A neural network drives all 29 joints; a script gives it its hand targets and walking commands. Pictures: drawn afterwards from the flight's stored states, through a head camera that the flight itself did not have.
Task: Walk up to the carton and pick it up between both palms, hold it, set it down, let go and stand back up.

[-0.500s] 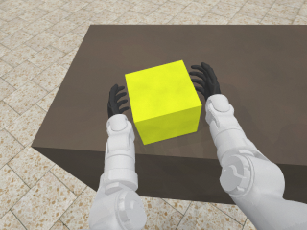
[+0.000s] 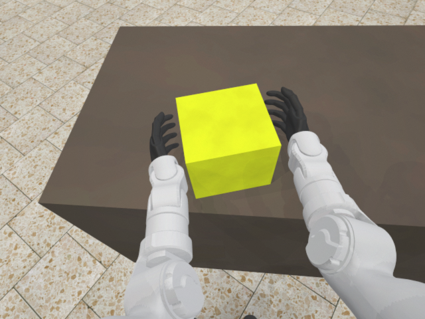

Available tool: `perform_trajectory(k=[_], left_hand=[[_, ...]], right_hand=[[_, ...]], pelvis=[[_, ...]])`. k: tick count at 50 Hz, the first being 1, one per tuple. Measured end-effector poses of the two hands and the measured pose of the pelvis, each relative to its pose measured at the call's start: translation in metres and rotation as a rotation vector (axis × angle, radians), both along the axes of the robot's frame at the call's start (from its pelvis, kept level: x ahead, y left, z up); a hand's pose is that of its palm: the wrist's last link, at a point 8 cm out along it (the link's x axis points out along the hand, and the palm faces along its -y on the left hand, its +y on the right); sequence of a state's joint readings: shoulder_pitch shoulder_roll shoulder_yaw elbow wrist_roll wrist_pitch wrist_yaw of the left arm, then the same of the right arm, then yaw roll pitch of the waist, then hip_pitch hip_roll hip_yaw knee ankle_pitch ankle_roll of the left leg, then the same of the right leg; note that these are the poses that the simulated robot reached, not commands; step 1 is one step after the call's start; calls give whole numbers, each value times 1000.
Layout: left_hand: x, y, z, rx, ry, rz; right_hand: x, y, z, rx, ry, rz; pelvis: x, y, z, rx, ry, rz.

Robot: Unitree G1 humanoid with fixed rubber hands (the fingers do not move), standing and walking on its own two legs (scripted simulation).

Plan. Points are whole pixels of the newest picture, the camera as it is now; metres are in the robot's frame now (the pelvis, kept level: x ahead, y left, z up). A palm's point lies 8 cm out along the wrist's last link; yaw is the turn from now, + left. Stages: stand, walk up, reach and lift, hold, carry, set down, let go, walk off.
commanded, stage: set down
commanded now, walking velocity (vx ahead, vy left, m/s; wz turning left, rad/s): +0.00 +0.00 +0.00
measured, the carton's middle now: (225, 143) +0.45 +0.05 +0.01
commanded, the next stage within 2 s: none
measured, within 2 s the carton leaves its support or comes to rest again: neither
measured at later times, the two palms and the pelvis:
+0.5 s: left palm (160, 155) +0.39 +0.17 +0.05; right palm (293, 130) +0.45 -0.08 +0.06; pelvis +0.00 +0.00 +0.00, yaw +0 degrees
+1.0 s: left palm (160, 154) +0.39 +0.17 +0.05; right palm (293, 131) +0.45 -0.08 +0.06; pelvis +0.01 +0.00 +0.00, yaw +0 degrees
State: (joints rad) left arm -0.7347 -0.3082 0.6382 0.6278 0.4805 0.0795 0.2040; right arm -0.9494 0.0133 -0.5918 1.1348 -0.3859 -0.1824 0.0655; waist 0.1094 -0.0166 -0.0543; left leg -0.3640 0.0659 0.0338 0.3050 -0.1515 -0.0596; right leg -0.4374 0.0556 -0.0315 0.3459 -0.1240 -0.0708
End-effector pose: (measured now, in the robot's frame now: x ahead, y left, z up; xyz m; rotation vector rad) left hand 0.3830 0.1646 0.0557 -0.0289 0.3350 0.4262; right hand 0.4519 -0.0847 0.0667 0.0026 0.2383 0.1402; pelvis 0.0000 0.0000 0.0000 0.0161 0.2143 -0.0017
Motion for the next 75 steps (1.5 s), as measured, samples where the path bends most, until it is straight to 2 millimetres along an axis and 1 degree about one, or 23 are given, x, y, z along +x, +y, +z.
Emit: perform_trajectory(k=[7, 32, 48, 64, 68, 71, 75], left_hand=[[2, 2, -1, 12, -12, -3], [3, 4, -4, 26, -31, -31], [6, 6, -6, 49, -31, -45], [7, 6, -11, 34, -27, -42], [7, 6, -12, 34, -28, -37], [6, 6, -14, 29, -32, -30], [7, 8, -20, 32, -18, -49]], right_hand=[[1, 1, -3, 15, -8, -4], [0, 2, -4, 0, -27, -11], [-1, 2, -5, -12, -44, -8], [0, 1, -6, -24, -35, -1], [1, 0, -10, -32, -18, 6], [3, 0, -17, -40, 12, 18], [8, 1, -25, -57, 49, 35]], pelvis=[[2, 1, 0, -1, 1, 1], [2, 4, 1, -1, 4, -1], [5, 4, 1, -3, 9, -2], [7, 5, 1, -3, 6, -3], [7, 6, 1, -7, 17, -7], [6, 7, 0, -10, 32, -11], [2, 8, -3, -15, 68, -19]])
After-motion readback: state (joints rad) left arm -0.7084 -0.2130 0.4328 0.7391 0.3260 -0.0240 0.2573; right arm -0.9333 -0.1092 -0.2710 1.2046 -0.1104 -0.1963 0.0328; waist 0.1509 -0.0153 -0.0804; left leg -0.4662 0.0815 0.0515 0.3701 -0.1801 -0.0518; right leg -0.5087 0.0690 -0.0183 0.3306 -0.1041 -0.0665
